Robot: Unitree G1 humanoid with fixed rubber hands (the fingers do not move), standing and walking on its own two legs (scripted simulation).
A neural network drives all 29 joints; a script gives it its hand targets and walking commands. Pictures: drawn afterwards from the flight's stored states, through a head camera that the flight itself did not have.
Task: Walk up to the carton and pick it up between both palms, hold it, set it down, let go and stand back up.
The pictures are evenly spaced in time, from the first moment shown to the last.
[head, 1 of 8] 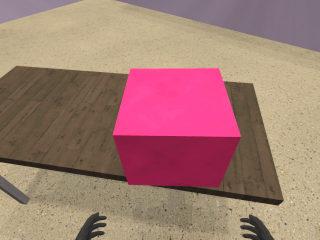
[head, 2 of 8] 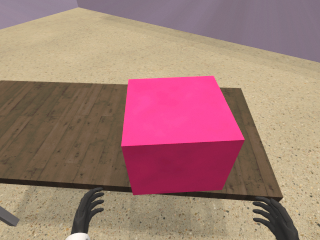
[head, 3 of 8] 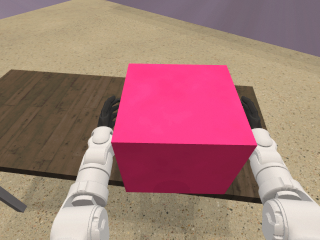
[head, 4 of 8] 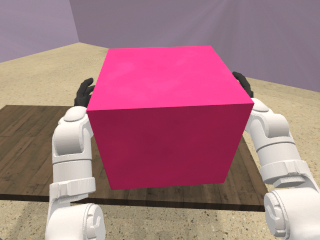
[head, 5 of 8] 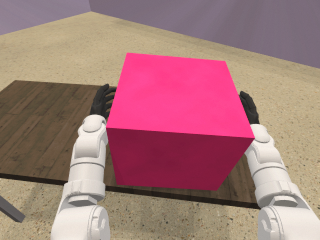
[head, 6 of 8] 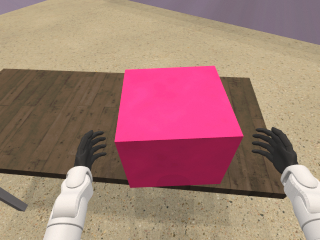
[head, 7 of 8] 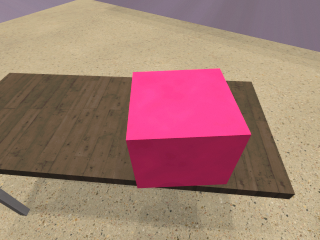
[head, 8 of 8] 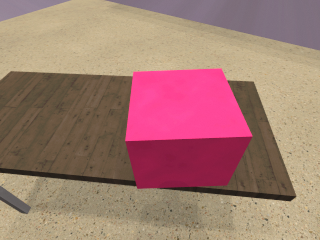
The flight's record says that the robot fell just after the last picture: no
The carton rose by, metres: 0.21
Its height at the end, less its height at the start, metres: +0.00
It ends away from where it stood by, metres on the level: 0.02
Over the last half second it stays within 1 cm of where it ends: yes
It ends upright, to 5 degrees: yes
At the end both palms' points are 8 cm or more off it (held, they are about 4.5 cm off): yes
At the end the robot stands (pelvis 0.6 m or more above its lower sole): yes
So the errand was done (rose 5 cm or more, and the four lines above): yes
